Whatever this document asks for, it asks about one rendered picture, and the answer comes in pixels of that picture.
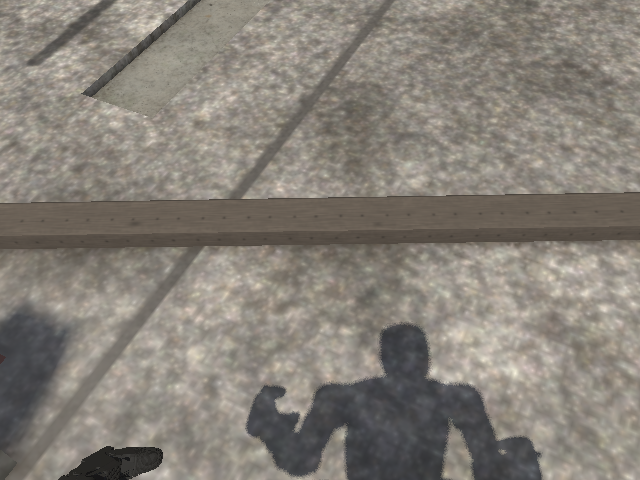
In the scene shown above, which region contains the robot left hand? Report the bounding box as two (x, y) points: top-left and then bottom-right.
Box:
(58, 446), (163, 480)

